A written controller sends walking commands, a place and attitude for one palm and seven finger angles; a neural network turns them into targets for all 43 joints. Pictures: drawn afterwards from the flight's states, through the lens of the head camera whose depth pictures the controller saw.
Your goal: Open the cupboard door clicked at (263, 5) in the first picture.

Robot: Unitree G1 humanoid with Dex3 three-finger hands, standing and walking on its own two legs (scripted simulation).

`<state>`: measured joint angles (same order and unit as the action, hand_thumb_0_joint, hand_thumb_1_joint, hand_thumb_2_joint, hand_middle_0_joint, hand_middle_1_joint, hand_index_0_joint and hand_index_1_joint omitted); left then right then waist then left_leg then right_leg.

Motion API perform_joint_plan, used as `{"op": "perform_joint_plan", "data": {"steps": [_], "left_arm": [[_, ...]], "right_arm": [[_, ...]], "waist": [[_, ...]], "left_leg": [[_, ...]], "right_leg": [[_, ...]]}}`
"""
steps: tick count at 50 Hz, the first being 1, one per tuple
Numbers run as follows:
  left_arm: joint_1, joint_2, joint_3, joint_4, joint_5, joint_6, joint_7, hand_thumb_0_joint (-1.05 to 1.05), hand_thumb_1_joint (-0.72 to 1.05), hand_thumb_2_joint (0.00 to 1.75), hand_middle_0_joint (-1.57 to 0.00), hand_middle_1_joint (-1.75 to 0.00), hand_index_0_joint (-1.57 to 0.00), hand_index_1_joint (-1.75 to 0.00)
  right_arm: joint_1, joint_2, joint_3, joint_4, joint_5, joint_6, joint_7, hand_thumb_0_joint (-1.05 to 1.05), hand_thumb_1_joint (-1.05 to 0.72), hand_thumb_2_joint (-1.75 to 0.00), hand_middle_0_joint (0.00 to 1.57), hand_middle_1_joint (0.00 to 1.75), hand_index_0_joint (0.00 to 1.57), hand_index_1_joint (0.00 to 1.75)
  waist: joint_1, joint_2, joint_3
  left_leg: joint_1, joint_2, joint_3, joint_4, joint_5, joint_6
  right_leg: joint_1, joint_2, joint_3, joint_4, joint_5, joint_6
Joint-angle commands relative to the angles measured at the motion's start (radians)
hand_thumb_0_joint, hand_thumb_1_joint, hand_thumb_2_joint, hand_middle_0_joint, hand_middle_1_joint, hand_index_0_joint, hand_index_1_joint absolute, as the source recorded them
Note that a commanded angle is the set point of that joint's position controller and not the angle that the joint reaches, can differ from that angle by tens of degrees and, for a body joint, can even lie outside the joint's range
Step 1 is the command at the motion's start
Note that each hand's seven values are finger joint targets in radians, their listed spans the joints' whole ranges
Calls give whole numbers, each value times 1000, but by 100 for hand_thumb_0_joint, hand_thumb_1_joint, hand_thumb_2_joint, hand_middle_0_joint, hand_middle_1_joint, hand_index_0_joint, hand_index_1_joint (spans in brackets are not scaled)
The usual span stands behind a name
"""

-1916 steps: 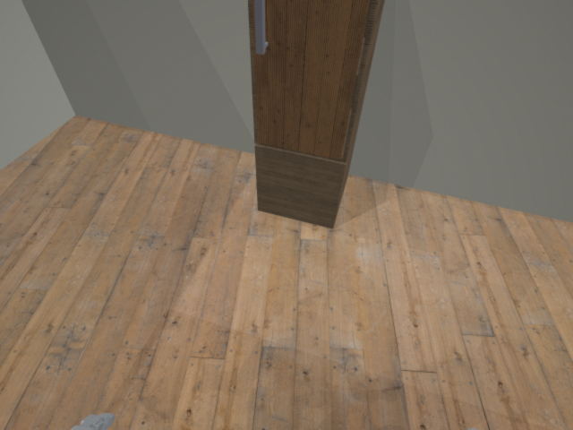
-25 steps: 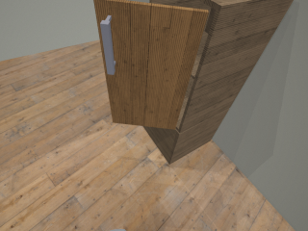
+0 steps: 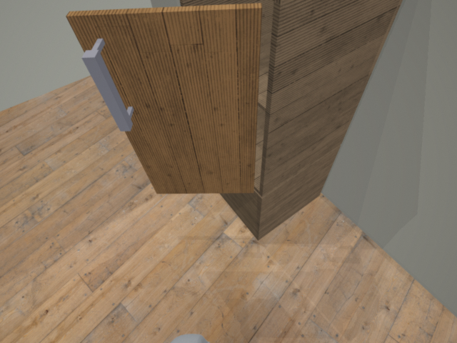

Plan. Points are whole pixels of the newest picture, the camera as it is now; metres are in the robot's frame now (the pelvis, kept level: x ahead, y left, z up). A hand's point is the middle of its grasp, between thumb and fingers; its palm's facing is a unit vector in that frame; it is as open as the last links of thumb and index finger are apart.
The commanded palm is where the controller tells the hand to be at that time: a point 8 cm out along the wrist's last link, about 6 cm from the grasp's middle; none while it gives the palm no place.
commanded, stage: come to a stop and stand still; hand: left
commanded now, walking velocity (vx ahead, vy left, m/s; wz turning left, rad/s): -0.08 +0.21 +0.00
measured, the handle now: (113, 88) +0.55 +0.26 +0.12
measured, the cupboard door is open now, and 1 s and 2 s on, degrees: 54 54 54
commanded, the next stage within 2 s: look again from close up in 0.82 s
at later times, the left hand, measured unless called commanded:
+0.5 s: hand out of the picture -0.03 +0.24 -0.18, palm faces +0.10 -0.97 -0.20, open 7.3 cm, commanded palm none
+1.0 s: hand out of the picture -0.04 +0.22 -0.17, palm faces -0.01 -0.98 -0.19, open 7.3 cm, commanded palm none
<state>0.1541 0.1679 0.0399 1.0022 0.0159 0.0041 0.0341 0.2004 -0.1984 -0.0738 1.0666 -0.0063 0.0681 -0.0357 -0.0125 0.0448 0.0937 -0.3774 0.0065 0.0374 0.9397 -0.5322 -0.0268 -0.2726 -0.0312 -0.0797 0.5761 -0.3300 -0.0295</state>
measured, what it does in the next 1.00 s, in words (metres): steps on the spot: left foot, then right foot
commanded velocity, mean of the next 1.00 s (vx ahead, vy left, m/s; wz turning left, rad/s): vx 0.00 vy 0.02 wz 0.00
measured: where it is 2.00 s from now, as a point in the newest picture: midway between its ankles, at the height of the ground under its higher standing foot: outside the picture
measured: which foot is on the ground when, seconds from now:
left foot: up 0.00-0.30, down 0.32-1.00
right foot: down 0.00-0.34, up 0.36-0.58, down 0.60-1.00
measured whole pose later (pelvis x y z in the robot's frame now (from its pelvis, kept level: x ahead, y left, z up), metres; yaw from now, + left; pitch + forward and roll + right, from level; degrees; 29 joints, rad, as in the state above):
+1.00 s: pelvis -0.05 +0.05 +0.01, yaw +0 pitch +0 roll +0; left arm 0.27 0.15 -0.01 1.10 0.01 -0.02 0.05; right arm 0.32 -0.16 0.00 1.12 -0.01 0.00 -0.02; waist -0.02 0.00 0.05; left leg -0.25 0.00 0.07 0.50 -0.25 0.03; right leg -0.16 -0.01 -0.02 0.47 -0.30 0.01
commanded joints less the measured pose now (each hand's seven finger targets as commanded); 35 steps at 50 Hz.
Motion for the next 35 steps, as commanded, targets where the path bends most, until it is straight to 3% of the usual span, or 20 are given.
{"op": "perform_joint_plan", "data": {"steps": [1, 6, 9, 12, 14, 15, 16, 17, 18, 20, 23, 25, 27, 29, 30, 31, 32, 33, 34, 35], "left_arm": [[100, 166, 35, -26, -4, -15, 17, 0, 90, 90, -20, -30, -20, -30], [129, 181, 44, -19, 3, -16, 19, 0, 90, 90, -20, -30, -20, -30], [124, 191, 50, -17, 12, -15, 16, 0, 90, 90, -20, -30, -20, -30], [101, 206, 48, -15, 13, -12, 9, 0, 90, 90, -20, -30, -20, -30], [58, 196, 46, -10, 7, -8, 5, 0, 90, 90, -20, -30, -20, -30], [61, 169, 36, -19, -2, -2, 1, 0, 90, 90, -20, -30, -20, -30], [91, 114, 26, -23, -7, 7, -3, 0, 90, 90, -20, -30, -20, -30], [93, 86, 18, -25, -8, 17, -1, 0, 90, 90, -20, -30, -20, -30], [88, 87, 18, -25, -3, 23, -1, 0, 90, 90, -20, -30, -20, -30], [82, 91, 17, 1, 7, 36, -10, 0, 90, 90, -20, -30, -20, -30], [117, 76, 12, 30, 3, 27, -16, 0, 90, 90, -20, -30, -20, -30], [122, 66, 3, 38, 0, 14, -17, 0, 90, 90, -20, -30, -20, -30], [142, 62, -1, 51, -3, 6, -13, 0, 90, 90, -20, -30, -20, -30], [185, 78, -4, 72, -2, -9, -6, 0, 90, 90, -20, -30, -20, -30], [176, 96, -6, 77, 0, -18, -2, 0, 90, 90, -20, -30, -20, -30], [158, 112, -10, 75, -4, -21, -2, 0, 90, 90, -20, -30, -20, -30], [142, 115, -14, 73, -7, -19, -4, 0, 90, 90, -20, -30, -20, -30], [143, 101, -13, 82, -4, -18, -3, 0, 90, 90, -20, -30, -20, -30], [152, 90, -14, 88, -5, -21, 0, 0, 90, 90, -20, -30, -20, -30], [162, 78, -21, 91, -7, -23, 3, 0, 90, 90, -20, -30, -20, -30]], "right_arm": [[8, -60, -3, -54, 0, -9, 13, 0, -90, -90, 20, 30, 20, 30], [-39, -58, 2, -74, -3, -8, 22, 0, -90, -90, 20, 30, 20, 30], [-44, -44, 6, -87, 0, -16, 25, 0, -90, -90, 20, 30, 20, 30], [-14, -45, 10, -84, 1, -26, 26, 0, -90, -90, 20, 30, 20, 30], [57, -46, 12, -62, 0, -37, 25, 0, -90, -90, 20, 30, 20, 30], [76, -84, 9, -58, -3, -47, 23, 0, -90, -90, 20, 30, 20, 30], [66, -145, 1, -70, -11, -56, 20, 0, -90, -90, 20, 30, 20, 30], [34, -188, -5, -88, -19, -49, 14, 0, -90, -90, 20, 30, 20, 30], [-11, -179, 5, -103, -25, -43, 13, 0, -90, -90, 20, 30, 20, 30], [-40, -139, 18, -106, -26, -54, 0, 0, -90, -90, 20, 30, 20, 30], [-31, -122, 27, -98, -21, -62, -6, 0, -90, -90, 20, 30, 20, 30], [-1, -122, 26, -81, -17, -72, -8, 0, -90, -90, 20, 30, 20, 30], [22, -117, 25, -59, -10, -76, -9, 0, -90, -90, 20, 30, 20, 30], [36, -85, 28, -43, 2, -81, -7, 0, -90, -90, 20, 30, 20, 30], [39, -65, 31, -42, 7, -79, -4, 0, -90, -90, 20, 30, 20, 30], [49, -58, 35, -35, 5, -77, 1, 0, -90, -90, 20, 30, 20, 30], [58, -55, 37, -25, 2, -77, 6, 0, -90, -90, 20, 30, 20, 30], [64, -57, 37, -15, -4, -80, 6, 0, -90, -90, 20, 30, 20, 30], [79, -63, 35, -1, -3, -81, 3, 0, -90, -90, 20, 30, 20, 30], [78, -65, 36, 8, -2, -83, 2, 0, -90, -90, 20, 30, 20, 30]], "waist": [[38, -204, -149], [62, -168, -151], [65, -213, -159], [41, -230, -150], [-4, -219, -141], [-7, -116, -143], [5, 96, -137], [7, 211, -97], [15, 152, -52], [22, 214, 8], [33, 108, -31], [31, 54, -94], [30, 30, -131], [40, -44, -145], [19, -102, -127], [4, -113, -112], [-5, -65, -94], [-1, -84, -96], [5, -156, -117], [7, -159, -113]], "left_leg": [[-136, 0, -69, 175, 43, -31], [-115, 1, -58, 40, 68, -46], [-48, 0, -34, -116, 60, -41], [69, -20, 7, -298, 141, -30], [245, -11, 19, -497, 335, -21], [321, 43, -20, -548, 407, 0], [298, 203, -215, -592, 510, 61], [170, 310, -291, -673, 482, 146], [40, 309, -259, -717, 296, 180], [32, 249, -248, -751, 311, 168], [122, 223, -187, -706, 441, 170], [224, 217, -160, -661, 591, 172], [269, 202, -138, -614, 641, 157], [237, 140, -113, -545, 604, 104], [217, 98, -76, -537, 513, 65], [225, 73, -60, -550, 432, 46], [251, 67, -70, -578, 383, 42], [265, 78, -75, -571, 498, 51], [268, 92, -72, -552, 543, 56], [273, 95, -69, -559, 544, 57]], "right_leg": [[260, -287, 189, -153, 1013, -142], [282, -304, 191, -171, 887, -153], [261, -300, 198, -166, 812, -158], [182, -266, 182, -159, 686, -129], [47, -228, 150, -130, 449, -71], [-20, -173, 117, -82, 305, -32], [-85, -75, 57, -11, 51, 20], [-57, -39, 21, 87, -164, 44], [-5, -33, 54, 160, -200, 32], [-51, -38, 83, 249, -164, 23], [-51, -31, 90, 243, -128, 21], [-28, -28, 71, 125, -112, 30], [31, -22, 58, -17, -32, 37], [130, -39, 114, -209, 198, 28], [127, -96, 182, -225, 284, 4], [96, -137, 198, -233, 280, -16], [45, -140, 183, -233, 191, -21], [57, -97, 157, -192, 265, -6], [91, -82, 140, -187, 294, 1], [91, -92, 143, -198, 297, 2]]}}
